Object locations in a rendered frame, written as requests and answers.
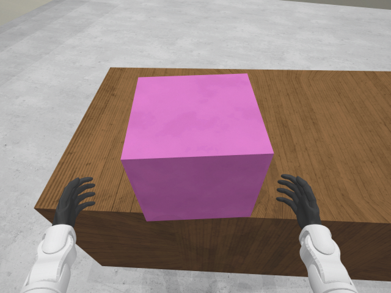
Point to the robot left forearm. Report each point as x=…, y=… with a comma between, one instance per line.
x=55, y=256

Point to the robot left hand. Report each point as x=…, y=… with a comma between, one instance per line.
x=68, y=207

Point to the robot right hand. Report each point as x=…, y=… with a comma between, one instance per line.
x=304, y=202

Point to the carton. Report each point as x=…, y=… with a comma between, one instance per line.
x=196, y=147

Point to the pedestal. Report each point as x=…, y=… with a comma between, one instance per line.
x=331, y=128

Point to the robot right forearm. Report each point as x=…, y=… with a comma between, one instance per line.
x=321, y=256

